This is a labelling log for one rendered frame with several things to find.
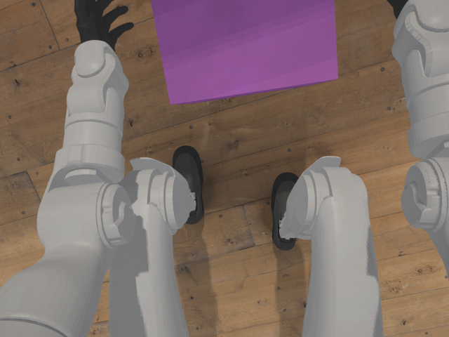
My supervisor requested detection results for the right robot upper arm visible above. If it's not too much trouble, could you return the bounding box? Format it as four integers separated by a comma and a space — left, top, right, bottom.
401, 157, 449, 280

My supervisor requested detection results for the right robot forearm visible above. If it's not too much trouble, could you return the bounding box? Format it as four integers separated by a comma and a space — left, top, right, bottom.
391, 0, 449, 159

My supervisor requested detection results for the right robot shin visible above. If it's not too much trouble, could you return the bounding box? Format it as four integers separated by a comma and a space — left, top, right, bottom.
279, 156, 368, 240

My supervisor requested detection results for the carton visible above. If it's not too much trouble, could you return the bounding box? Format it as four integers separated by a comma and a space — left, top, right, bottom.
151, 0, 338, 105

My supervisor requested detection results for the robot right hand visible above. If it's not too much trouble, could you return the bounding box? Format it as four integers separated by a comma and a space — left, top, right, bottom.
387, 0, 408, 19

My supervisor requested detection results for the left robot upper arm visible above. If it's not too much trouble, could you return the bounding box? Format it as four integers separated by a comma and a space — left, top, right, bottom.
0, 182, 136, 337

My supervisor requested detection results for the robot left hand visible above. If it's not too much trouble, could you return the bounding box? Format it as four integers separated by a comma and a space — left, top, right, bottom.
74, 0, 134, 52

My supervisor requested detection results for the left robot thigh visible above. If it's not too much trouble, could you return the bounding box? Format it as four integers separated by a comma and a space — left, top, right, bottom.
109, 168, 189, 337

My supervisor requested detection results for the left robot forearm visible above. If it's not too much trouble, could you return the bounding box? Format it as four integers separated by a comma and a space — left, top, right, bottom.
36, 40, 129, 244

